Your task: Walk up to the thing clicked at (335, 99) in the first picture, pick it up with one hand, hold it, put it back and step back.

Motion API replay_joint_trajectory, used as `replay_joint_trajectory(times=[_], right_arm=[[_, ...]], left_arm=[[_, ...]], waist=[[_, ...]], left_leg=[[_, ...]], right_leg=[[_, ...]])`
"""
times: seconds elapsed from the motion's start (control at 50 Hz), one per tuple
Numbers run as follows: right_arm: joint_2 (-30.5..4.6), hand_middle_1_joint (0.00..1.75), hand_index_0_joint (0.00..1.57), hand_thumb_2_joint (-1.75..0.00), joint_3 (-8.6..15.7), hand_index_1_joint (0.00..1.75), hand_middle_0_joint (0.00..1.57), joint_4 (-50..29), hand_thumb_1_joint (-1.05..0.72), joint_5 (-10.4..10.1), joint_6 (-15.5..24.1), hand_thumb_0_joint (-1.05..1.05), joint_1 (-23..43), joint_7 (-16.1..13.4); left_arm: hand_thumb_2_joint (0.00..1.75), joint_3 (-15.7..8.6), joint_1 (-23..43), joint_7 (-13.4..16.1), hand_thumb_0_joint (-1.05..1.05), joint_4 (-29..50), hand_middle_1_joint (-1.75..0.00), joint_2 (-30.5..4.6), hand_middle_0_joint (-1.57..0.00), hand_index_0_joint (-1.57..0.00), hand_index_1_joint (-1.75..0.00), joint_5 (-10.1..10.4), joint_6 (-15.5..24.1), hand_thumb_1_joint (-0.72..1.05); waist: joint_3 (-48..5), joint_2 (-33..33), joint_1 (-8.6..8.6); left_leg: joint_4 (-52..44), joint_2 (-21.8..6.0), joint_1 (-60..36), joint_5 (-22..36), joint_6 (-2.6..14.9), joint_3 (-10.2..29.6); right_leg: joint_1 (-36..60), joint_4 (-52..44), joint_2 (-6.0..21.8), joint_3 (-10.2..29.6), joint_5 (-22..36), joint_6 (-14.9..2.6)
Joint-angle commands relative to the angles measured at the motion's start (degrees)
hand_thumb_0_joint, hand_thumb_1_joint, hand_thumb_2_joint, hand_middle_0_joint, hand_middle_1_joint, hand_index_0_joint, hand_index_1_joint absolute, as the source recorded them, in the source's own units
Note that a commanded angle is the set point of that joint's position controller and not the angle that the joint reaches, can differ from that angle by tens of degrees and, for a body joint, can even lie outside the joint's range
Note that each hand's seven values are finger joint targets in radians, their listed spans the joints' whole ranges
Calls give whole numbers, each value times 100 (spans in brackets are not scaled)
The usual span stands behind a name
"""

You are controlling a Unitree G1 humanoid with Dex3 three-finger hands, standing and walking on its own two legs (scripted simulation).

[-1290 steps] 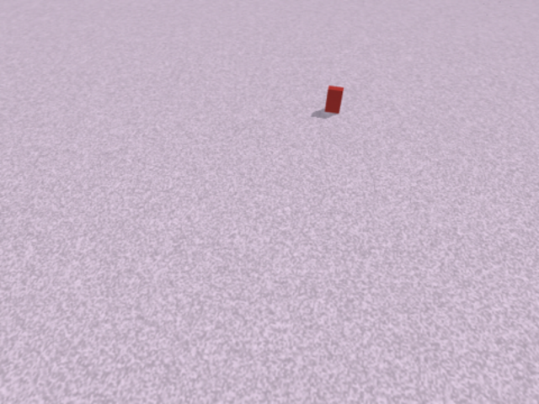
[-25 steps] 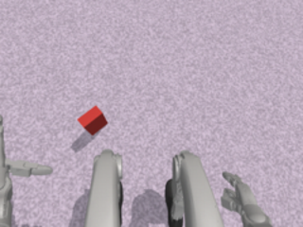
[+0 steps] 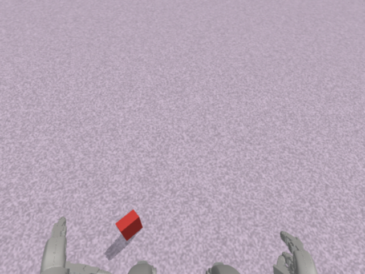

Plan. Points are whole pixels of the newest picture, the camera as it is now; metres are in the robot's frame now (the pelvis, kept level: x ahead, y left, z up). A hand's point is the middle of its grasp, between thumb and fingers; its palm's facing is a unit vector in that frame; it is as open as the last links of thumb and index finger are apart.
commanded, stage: home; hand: left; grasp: from the side
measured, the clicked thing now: (129, 225) +0.41 +0.21 -0.61
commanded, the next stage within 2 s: stand in 1.88 s
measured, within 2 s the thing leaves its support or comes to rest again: neither
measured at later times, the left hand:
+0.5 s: hand (86, 270) +0.16 +0.19 -0.03, palm faces +0.12 -0.95 -0.30, open 17.4 cm
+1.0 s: hand (94, 270) +0.16 +0.17 -0.03, palm faces +0.11 -0.95 -0.28, open 17.4 cm
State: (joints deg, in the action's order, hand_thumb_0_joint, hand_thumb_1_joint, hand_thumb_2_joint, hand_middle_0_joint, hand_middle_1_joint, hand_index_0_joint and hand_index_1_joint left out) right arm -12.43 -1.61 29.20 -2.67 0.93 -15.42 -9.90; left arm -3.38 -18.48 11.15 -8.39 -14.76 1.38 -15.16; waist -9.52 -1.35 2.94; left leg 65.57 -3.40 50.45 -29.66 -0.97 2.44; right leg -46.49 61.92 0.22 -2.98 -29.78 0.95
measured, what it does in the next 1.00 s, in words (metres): stands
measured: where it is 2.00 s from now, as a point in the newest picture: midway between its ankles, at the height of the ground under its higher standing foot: outside the picture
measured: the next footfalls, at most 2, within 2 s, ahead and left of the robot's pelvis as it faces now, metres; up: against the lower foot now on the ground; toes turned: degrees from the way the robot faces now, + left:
none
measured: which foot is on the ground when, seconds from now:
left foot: down 0.00-1.00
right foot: down 0.00-1.00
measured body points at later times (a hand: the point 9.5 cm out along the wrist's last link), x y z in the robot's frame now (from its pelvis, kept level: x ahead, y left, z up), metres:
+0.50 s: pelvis +0.00 +0.00 +0.03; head +0.02 +0.01 +0.48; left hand +0.16 +0.24 -0.01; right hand +0.17 -0.23 -0.04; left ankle +0.02 +0.12 -0.66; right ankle +0.01 -0.14 -0.66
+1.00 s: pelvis +0.00 -0.01 +0.03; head +0.02 -0.01 +0.48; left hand +0.16 +0.22 +0.00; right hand +0.16 -0.25 -0.04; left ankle +0.02 +0.12 -0.66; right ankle +0.01 -0.14 -0.66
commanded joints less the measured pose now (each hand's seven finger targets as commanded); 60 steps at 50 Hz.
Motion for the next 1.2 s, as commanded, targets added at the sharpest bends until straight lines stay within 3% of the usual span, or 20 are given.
replay_joint_trajectory(times=[0.0,0.06,0.16,0.3,0.36,0.58,0.62,0.68,0.72,0.82,0.92,1.04,1.16,1.18], right_arm=[[-620,30,20,-90,285,30,20,-928,-90,66,377,0,214,-170],[-591,30,20,-90,273,30,20,-1022,-90,96,467,0,219,-183],[-595,30,20,-90,275,30,20,-1167,-90,132,584,0,296,-168],[-595,30,20,-90,277,30,20,-1133,-90,191,743,0,284,-118],[-612,30,20,-90,310,30,20,-1087,-90,224,805,0,190,-143],[-629,30,20,-90,293,30,20,-1001,-90,212,877,0,329,-112],[-650,30,20,-90,309,30,20,-1003,-90,205,878,0,349,-95],[-619,30,20,-90,289,30,20,-1021,-90,198,879,0,375,-76],[-609,30,20,-90,303,30,20,-1017,-90,206,897,0,342,-81],[-621,30,20,-90,319,30,20,-969,-90,220,914,0,301,-112],[-637,30,20,-90,314,30,20,-899,-90,218,939,0,301,-112],[-621,30,20,-90,295,30,20,-930,-90,216,970,0,379,-116],[-607,30,20,-90,308,30,20,-912,-90,228,985,0,347,-127],[-612,30,20,-90,299,30,20,-920,-90,222,987,0,361,-110]], left_arm=[[5,25,-441,103,0,1688,-5,-445,-5,-5,-5,-57,102,-56],[5,135,-758,66,0,1756,-5,-316,-5,-5,-5,-76,39,-56],[6,100,-883,-54,0,2003,-5,-345,-5,-5,-5,-90,97,-54],[8,116,-622,-183,0,2078,-6,-281,-5,-5,-6,-133,245,-51],[7,121,-540,-183,0,2292,-6,-303,-5,-5,-6,-155,277,-53],[5,68,-737,-212,0,1888,-5,-285,-5,-5,-5,-142,271,-57],[5,131,-750,-244,0,1744,-5,-198,-5,-5,-5,-134,278,-56],[6,19,-713,-257,0,1799,-6,-303,-5,-5,-6,-117,305,-54],[7,47,-722,-264,0,1849,-6,-278,-5,-5,-6,-128,318,-52],[6,7,-616,-273,0,1887,-6,-327,-5,-5,-6,-133,339,-54],[5,111,-626,-281,0,1793,-5,-222,-5,-5,-5,-131,341,-56],[6,-6,-652,-287,0,1750,-6,-321,-5,-5,-6,-120,348,-54],[5,55,-643,-303,0,1806,-5,-261,-5,-5,-5,-125,370,-55],[4,71,-592,-312,0,1785,-5,-257,-5,-5,-5,-113,378,-58]], waist=[[-785,-469,-104],[-322,-127,-98],[61,156,-124],[-92,-122,-65],[-492,-324,-51],[-80,-154,-206],[49,-86,-170],[44,-41,-213],[-231,-11,-157],[-340,66,-126],[-182,33,-136],[38,90,-176],[-152,-13,-145],[8,25,-144]], left_leg=[[-1415,189,-1601,1656,99,-111],[-1654,194,-1543,1399,127,-81],[-1883,210,-1520,1045,138,-119],[-1988,225,-1791,1038,102,-157],[-1911,237,-2070,1436,77,-173],[-2043,234,-1902,1400,71,-157],[-2072,243,-1862,1227,77,-174],[-2055,274,-1798,1129,100,-216],[-1946,277,-1942,1397,114,-260],[-1847,300,-1952,1481,145,-294],[-1952,276,-1980,1352,130,-267],[-1993,308,-1820,929,149,-307],[-1983,281,-1941,1210,127,-275],[-1995,286,-1874,1131,134,-285]], right_leg=[[960,-1193,-142,-139,1578,-156],[1044,-1439,-169,-206,1355,-144],[1135,-1752,-174,-206,997,-90],[1284,-1751,-169,-114,1000,-119],[1449,-1695,-163,-86,1365,-127],[1487,-1819,-167,-134,1267,-138],[1421,-1879,-169,-130,1121,-129],[1467,-1953,-139,-81,1057,-114],[1583,-1930,-124,-34,1351,-94],[1623,-1951,-100,10,1550,-57],[1568,-1939,-107,-15,1337,-92],[1443,-2102,-78,27,921,-70],[1517,-1969,-113,-30,1187,-95],[1450,-1998,-113,-34,1121,-88]])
